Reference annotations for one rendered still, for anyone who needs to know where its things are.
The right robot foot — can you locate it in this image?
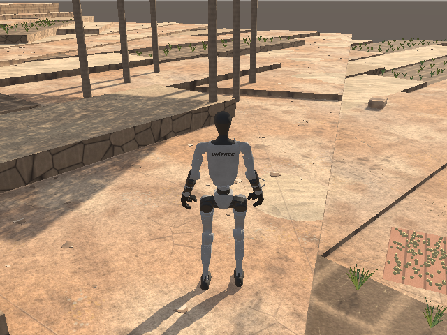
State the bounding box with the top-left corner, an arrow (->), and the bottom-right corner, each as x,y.
234,268 -> 244,287

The robot right hand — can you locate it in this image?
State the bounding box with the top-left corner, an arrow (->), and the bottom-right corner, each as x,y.
247,192 -> 264,207

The robot left hand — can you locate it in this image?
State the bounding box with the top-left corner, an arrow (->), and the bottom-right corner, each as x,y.
181,194 -> 197,209

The right robot forearm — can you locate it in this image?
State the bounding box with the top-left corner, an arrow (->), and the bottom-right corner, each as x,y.
249,170 -> 262,195

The robot left upper arm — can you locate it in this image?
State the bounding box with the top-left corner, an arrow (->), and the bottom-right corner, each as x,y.
190,142 -> 209,180

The robot right upper arm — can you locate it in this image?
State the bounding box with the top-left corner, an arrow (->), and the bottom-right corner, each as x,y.
237,141 -> 256,180

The right robot thigh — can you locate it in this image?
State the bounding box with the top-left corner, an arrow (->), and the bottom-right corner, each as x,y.
233,194 -> 247,241

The left robot forearm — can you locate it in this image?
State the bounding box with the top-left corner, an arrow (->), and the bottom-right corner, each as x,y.
182,170 -> 196,197

